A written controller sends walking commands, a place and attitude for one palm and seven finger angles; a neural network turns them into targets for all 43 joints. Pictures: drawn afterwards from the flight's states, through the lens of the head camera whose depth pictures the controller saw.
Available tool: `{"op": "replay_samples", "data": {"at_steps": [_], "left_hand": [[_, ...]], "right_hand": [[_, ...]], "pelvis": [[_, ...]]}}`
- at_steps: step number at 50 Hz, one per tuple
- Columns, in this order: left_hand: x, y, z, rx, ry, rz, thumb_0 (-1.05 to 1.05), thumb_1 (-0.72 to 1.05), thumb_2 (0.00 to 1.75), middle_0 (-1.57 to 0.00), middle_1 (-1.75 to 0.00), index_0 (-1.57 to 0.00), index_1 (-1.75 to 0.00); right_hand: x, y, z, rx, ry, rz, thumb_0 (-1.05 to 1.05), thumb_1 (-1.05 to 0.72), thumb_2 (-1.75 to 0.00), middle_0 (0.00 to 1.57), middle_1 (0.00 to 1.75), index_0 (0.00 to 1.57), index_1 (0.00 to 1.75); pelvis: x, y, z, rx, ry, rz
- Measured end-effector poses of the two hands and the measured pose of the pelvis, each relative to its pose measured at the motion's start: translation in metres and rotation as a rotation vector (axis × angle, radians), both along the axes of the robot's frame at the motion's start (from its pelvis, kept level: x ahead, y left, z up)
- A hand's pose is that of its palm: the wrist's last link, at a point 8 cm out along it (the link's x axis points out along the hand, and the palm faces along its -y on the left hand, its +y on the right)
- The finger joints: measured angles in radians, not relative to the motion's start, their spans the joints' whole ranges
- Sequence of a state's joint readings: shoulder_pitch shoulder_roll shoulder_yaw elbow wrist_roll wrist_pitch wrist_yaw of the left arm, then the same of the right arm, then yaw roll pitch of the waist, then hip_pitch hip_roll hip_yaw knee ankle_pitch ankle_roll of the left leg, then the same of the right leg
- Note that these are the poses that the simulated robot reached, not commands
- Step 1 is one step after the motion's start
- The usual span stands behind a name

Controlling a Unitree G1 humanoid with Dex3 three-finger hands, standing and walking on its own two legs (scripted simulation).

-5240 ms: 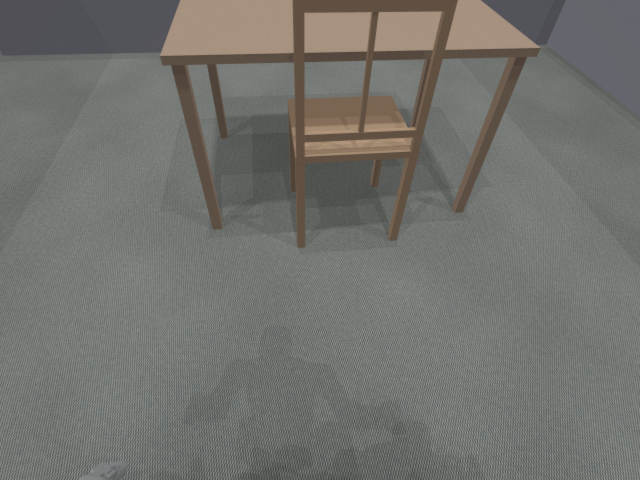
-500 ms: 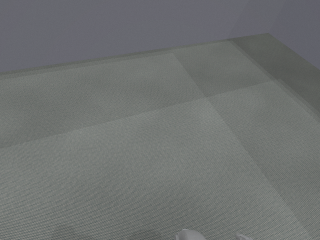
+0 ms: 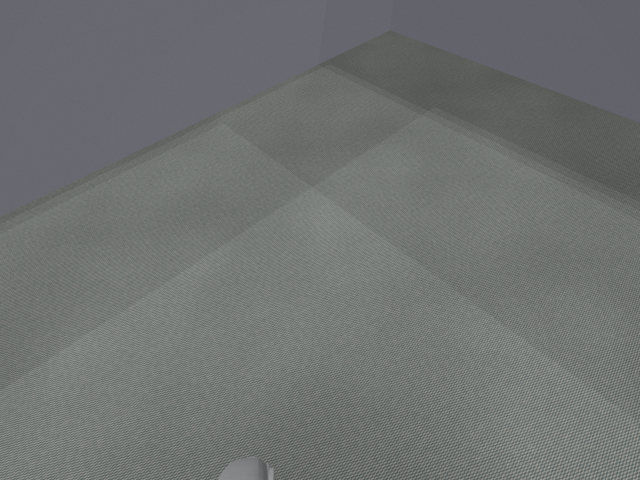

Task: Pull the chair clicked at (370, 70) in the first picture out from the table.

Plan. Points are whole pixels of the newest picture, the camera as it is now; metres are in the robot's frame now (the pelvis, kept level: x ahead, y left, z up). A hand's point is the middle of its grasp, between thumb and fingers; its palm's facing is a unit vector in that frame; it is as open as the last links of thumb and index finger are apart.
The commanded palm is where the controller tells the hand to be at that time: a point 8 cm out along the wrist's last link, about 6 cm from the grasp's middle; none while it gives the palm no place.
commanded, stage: walk to a spot facing it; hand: left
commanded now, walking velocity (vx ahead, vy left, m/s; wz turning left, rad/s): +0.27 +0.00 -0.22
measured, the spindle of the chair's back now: out of the picture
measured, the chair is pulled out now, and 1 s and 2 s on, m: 0.00 0.00 0.00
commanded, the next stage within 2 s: turn to face it in 0.14 s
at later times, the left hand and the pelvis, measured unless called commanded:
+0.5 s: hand (160, 477) +0.16 +0.26 -0.19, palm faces +0.00 -0.99 -0.17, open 7.4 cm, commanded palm none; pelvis +0.13 +0.07 +0.00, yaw -3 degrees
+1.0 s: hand (187, 410) +0.24 +0.23 -0.14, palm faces +0.23 -0.94 -0.27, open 7.4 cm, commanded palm none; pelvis +0.14 +0.01 -0.01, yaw +13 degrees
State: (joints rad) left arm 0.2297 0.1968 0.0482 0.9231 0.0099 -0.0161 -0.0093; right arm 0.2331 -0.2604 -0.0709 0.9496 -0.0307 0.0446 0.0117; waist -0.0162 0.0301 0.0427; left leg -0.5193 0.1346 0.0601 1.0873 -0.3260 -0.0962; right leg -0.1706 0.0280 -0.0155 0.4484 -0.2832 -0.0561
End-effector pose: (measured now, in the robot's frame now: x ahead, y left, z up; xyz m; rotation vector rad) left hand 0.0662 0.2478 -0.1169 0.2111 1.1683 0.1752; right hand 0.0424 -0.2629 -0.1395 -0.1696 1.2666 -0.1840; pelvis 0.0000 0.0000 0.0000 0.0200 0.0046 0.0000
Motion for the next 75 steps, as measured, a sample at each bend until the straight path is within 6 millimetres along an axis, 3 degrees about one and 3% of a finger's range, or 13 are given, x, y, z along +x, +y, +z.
{"op": "replay_samples", "data": {"at_steps": [9, 13, 17, 20, 23, 31, 38, 45, 49, 53, 61, 68, 75], "left_hand": [[-0.011, -0.002, -0.020, -0.065, 0.132, 0.010, 0.01, 0.90, 0.90, -0.20, -0.30, -0.20, -0.30], [-0.011, 0.012, -0.033, -0.087, 0.211, 0.030, 0.01, 0.90, 0.90, -0.20, -0.30, -0.20, -0.30], [0.003, 0.035, -0.055, -0.099, 0.277, 0.034, 0.01, 0.90, 0.90, -0.20, -0.30, -0.20, -0.30], [0.028, 0.048, -0.054, -0.089, 0.277, 0.012, 0.01, 0.90, 0.90, -0.20, -0.29, -0.20, -0.30], [0.062, 0.056, -0.046, -0.087, 0.225, 0.006, 0.01, 0.91, 0.90, -0.20, -0.29, -0.20, -0.30], [0.141, 0.065, -0.028, -0.079, 0.035, 0.027, 0.01, 0.91, 0.90, -0.19, -0.29, -0.19, -0.30], [0.171, 0.061, -0.017, -0.054, -0.036, 0.054, 0.01, 0.91, 0.90, -0.19, -0.29, -0.19, -0.30], [0.177, 0.041, -0.003, -0.019, -0.099, 0.108, 0.01, 0.91, 0.90, -0.20, -0.29, -0.20, -0.30], [0.161, 0.026, 0.002, 0.024, -0.124, 0.164, 0.01, 0.90, 0.90, -0.20, -0.29, -0.20, -0.30], [0.123, 0.013, 0.012, 0.056, -0.086, 0.233, 0.01, 0.90, 0.90, -0.20, -0.29, -0.20, -0.30], [0.043, -0.014, 0.013, 0.061, -0.001, 0.408, 0.01, 0.90, 0.90, -0.20, -0.30, -0.20, -0.30], [-0.040, -0.044, -0.001, 0.010, 0.127, 0.564, 0.01, 0.90, 0.90, -0.20, -0.30, -0.20, -0.30], [-0.117, -0.062, -0.021, -0.066, 0.240, 0.709, 0.01, 0.90, 0.90, -0.20, -0.30, -0.20, -0.30]], "right_hand": [[0.071, 0.018, 0.013, -0.014, -0.104, 0.003, 0.01, -0.91, -0.90, 0.20, 0.30, 0.19, 0.30], [0.114, 0.041, 0.018, -0.024, -0.148, 0.021, 0.01, -0.91, -0.90, 0.20, 0.30, 0.19, 0.30], [0.148, 0.066, 0.015, -0.052, -0.205, 0.031, 0.01, -0.91, -0.90, 0.20, 0.30, 0.20, 0.30], [0.147, 0.083, 0.016, -0.046, -0.180, 0.011, 0.00, -0.91, -0.90, 0.20, 0.30, 0.20, 0.30], [0.133, 0.101, 0.016, -0.027, -0.106, -0.005, 0.00, -0.91, -0.90, 0.20, 0.30, 0.20, 0.30], [0.097, 0.100, 0.016, -0.032, 0.077, -0.030, 0.00, -0.94, -0.90, 0.21, 0.30, 0.20, 0.30], [0.089, 0.090, 0.011, -0.010, 0.134, -0.022, 0.00, -0.91, -0.90, 0.20, 0.30, 0.20, 0.30], [0.107, 0.059, -0.001, 0.010, 0.147, 0.049, 0.00, -0.90, -0.90, 0.20, 0.30, 0.20, 0.30], [0.134, 0.033, -0.016, 0.025, 0.125, 0.106, 0.01, -0.90, -0.90, 0.20, 0.30, 0.20, 0.30], [0.174, 0.014, -0.012, 0.022, 0.077, 0.188, 0.01, -0.91, -0.90, 0.20, 0.30, 0.20, 0.30], [0.248, 0.005, -0.005, 0.004, 0.015, 0.373, 0.00, -0.91, -0.90, 0.20, 0.30, 0.19, 0.30], [0.301, 0.045, 0.000, 0.000, -0.039, 0.544, 0.01, -0.91, -0.90, 0.20, 0.30, 0.19, 0.30], [0.338, 0.129, 0.012, 0.026, -0.144, 0.735, 0.01, -0.91, -0.90, 0.20, 0.30, 0.19, 0.30]], "pelvis": [[0.042, 0.014, -0.001, -0.031, -0.002, -0.054], [0.069, 0.031, -0.006, -0.045, -0.002, -0.077], [0.098, 0.051, -0.019, -0.048, -0.014, -0.096], [0.112, 0.061, -0.015, -0.048, -0.026, -0.110], [0.122, 0.068, -0.006, -0.054, -0.023, -0.080], [0.133, 0.077, 0.002, -0.050, 0.003, 0.002], [0.138, 0.065, 0.001, -0.042, 0.017, 0.078], [0.137, 0.037, -0.002, -0.032, 0.030, 0.172], [0.138, 0.014, -0.009, -0.014, 0.032, 0.223], [0.139, -0.003, -0.001, 0.010, 0.015, 0.290], [0.139, -0.022, 0.003, 0.046, -0.007, 0.419], [0.131, -0.021, -0.001, 0.036, -0.007, 0.515], [0.115, -0.007, -0.008, 0.006, 0.002, 0.602]]}}
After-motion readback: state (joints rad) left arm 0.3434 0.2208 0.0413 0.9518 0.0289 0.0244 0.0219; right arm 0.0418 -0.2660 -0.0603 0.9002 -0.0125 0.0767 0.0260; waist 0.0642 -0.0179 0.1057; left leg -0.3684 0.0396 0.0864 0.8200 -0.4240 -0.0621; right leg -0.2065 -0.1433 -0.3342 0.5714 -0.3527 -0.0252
